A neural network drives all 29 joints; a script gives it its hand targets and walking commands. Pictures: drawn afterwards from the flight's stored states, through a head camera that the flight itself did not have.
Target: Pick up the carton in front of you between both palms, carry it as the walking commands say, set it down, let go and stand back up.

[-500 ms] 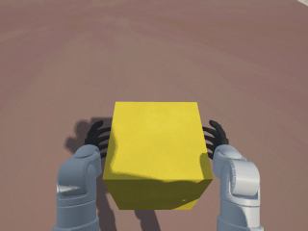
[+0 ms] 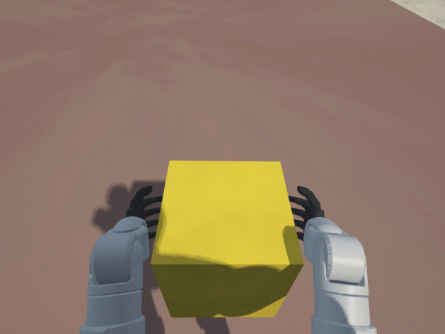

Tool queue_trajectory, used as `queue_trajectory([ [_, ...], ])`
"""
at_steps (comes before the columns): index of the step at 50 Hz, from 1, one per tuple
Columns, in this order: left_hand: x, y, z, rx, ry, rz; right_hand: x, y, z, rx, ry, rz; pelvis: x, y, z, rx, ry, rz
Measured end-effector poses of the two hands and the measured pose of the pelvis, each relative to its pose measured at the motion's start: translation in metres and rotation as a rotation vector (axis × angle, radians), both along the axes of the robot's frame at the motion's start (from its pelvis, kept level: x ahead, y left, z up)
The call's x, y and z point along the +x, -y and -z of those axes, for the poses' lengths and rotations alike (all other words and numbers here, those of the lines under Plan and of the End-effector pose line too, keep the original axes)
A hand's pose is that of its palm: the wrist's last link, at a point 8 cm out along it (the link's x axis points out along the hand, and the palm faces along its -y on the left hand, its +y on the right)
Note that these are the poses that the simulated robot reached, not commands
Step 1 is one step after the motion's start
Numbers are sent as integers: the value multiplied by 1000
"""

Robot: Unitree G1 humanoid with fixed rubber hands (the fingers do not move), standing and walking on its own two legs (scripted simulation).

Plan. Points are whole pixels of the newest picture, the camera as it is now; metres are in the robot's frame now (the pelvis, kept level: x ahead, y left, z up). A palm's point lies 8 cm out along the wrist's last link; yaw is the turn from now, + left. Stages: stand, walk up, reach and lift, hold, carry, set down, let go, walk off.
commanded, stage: carry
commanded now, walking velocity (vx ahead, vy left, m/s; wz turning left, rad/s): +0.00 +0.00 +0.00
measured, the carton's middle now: (224, 242) +0.28 +0.00 -0.01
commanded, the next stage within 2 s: hold in 0.86 s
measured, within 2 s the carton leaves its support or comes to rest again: neither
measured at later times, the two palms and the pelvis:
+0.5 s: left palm (139, 248) +0.24 +0.15 +0.04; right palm (312, 249) +0.24 -0.15 +0.04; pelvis -0.05 +0.00 +0.01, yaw +0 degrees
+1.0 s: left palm (129, 260) +0.22 +0.16 +0.05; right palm (309, 258) +0.22 -0.14 +0.05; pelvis -0.06 +0.00 +0.01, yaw +2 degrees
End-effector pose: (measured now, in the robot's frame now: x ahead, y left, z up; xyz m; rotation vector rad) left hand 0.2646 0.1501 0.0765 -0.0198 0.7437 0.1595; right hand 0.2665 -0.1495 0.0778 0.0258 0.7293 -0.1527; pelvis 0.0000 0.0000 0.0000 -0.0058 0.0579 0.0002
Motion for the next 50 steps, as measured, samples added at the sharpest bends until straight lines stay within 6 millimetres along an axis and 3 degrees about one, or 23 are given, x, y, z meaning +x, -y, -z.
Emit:
queue_trajectory([
  [15,-20,3,16,45,23,36,-22,2,16,-42,23,-28,-26,1,-4,4,26,2],
  [27,-20,4,34,67,47,53,-22,2,35,-63,47,-42,-49,1,-6,8,28,3],
  [43,-30,0,30,61,72,47,-31,-1,30,-57,72,-36,-57,-2,-5,7,25,2],
  [50,-46,-8,26,73,61,35,-42,-9,28,-66,63,-67,-64,-2,-14,10,134,-43],
])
